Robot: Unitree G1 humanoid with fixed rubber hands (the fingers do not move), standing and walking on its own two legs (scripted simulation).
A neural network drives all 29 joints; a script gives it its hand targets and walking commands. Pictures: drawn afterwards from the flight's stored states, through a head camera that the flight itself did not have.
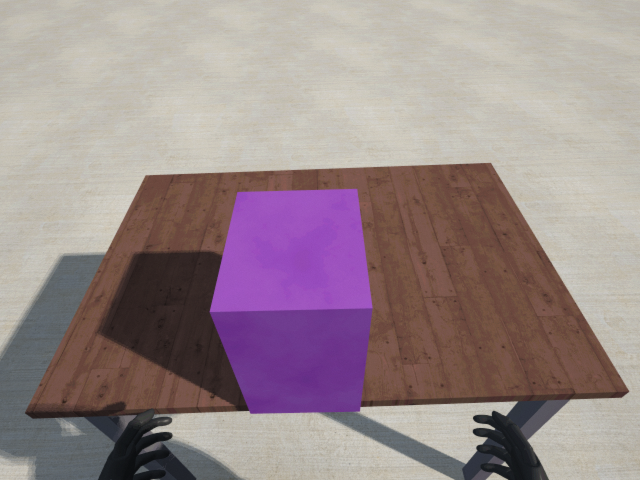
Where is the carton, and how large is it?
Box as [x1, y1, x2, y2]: [210, 189, 372, 413]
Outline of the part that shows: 356,189 237,192 212,299 210,313 250,413 359,411 372,308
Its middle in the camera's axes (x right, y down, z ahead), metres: -0.03 +0.09 +0.54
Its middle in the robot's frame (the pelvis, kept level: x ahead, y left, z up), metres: +0.35 +0.04 +0.03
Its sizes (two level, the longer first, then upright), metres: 0.192 0.161 0.261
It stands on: a table, 0.68 m high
